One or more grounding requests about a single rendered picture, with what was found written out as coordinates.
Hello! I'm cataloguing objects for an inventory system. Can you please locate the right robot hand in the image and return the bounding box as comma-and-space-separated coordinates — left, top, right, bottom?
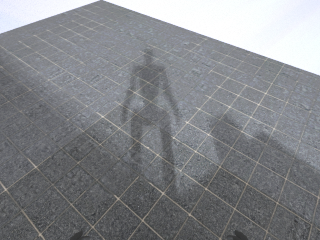
226, 230, 248, 240

